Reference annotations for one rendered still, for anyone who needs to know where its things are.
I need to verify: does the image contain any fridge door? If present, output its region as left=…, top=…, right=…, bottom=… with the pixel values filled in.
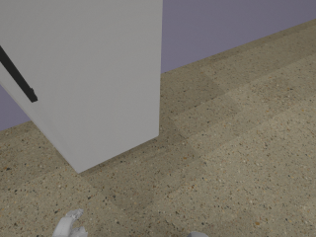
left=0, top=0, right=163, bottom=173

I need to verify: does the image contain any handle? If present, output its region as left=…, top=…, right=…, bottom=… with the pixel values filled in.
left=0, top=45, right=38, bottom=103

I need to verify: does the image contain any robot left hand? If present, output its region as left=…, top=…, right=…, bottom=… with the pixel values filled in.
left=51, top=208, right=88, bottom=237

